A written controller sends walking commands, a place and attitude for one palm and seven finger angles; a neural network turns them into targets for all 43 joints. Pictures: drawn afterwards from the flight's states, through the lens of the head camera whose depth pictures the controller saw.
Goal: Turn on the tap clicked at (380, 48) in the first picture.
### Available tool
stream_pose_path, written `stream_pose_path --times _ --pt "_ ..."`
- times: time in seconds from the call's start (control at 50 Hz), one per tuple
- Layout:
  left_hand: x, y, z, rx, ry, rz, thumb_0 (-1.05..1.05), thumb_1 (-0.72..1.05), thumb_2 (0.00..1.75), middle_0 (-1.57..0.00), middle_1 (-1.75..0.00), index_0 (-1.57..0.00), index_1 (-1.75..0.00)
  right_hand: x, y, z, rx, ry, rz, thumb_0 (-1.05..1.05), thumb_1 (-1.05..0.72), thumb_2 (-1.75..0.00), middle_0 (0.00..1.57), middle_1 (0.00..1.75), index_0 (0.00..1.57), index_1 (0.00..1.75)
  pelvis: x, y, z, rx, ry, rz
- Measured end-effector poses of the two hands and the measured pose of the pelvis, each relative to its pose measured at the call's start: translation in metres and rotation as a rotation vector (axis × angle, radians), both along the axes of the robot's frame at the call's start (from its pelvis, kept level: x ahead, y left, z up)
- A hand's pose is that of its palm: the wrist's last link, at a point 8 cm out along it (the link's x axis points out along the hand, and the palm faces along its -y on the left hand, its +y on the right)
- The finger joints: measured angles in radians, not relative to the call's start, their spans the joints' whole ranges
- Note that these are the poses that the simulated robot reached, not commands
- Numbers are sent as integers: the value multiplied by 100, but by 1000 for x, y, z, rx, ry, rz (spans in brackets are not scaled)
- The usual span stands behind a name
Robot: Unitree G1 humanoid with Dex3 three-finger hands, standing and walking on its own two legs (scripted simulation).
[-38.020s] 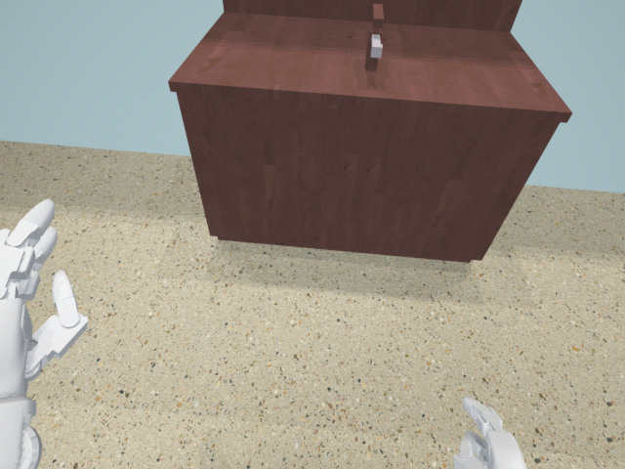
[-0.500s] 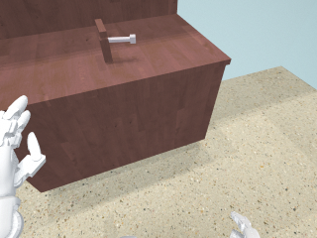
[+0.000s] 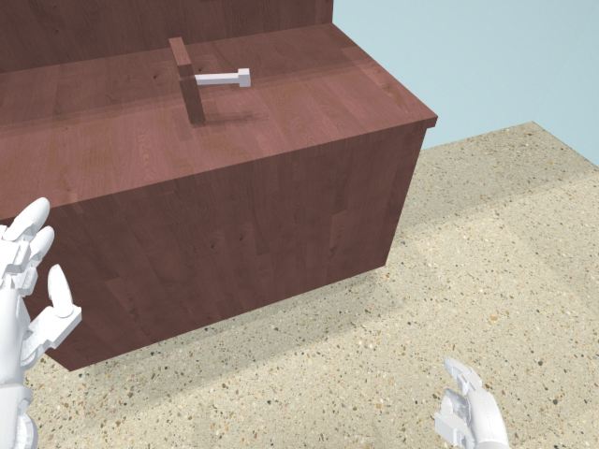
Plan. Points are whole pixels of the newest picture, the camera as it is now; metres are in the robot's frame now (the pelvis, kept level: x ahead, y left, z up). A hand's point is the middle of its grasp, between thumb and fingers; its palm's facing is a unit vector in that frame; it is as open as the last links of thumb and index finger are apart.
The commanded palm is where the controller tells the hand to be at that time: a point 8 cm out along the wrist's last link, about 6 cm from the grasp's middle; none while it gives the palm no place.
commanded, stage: stop stepping back and stand still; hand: left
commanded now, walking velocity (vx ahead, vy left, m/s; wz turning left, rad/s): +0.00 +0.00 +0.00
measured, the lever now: (244, 77) +0.83 +0.18 +0.08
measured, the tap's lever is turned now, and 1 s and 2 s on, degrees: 74 74 74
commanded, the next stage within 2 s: stand and check the lever's angle in 0.06 s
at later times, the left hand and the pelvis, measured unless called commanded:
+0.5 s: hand (45, 323) +0.20 +0.26 +0.16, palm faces +0.40 -0.84 -0.36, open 7.5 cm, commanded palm +0.14 +0.30 +0.18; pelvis -0.02 +0.02 +0.00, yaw +0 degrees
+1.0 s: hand (24, 326) +0.19 +0.28 +0.16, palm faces +0.41 -0.84 -0.34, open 7.5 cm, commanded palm +0.14 +0.31 +0.18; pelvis -0.02 +0.03 +0.01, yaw +0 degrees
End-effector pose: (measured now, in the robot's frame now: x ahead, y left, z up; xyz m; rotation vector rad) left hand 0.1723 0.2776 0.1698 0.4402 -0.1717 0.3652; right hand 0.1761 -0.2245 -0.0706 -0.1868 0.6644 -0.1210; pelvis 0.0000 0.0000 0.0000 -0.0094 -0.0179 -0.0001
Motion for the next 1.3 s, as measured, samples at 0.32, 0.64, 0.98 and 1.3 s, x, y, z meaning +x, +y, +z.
stream_pose_path --times 0.32,0.64,0.98,1.3 --pt "-8 10 1 -20 -12 14 2 89 90 -21 -30 -21 -30 -20 2 0 -24 34 -12 1 -91 -90 20 30 20 30 -8 8 4 -5 -2 -2" --pt "-22 27 3 -23 -34 22 2 89 90 -21 -30 -21 -30 -31 21 5 -34 28 8 1 -91 -90 20 30 20 30 -21 22 5 -10 -4 -1" --pt "-21 37 1 -29 -46 21 2 89 90 -21 -30 -21 -30 -32 35 7 -41 28 25 1 -91 -90 20 30 20 30 -23 31 5 -13 1 0" --pt "-13 34 0 -25 -34 20 2 89 90 -21 -30 -21 -30 -23 32 5 -35 31 27 1 -91 -90 20 30 20 30 -15 29 5 -11 10 0"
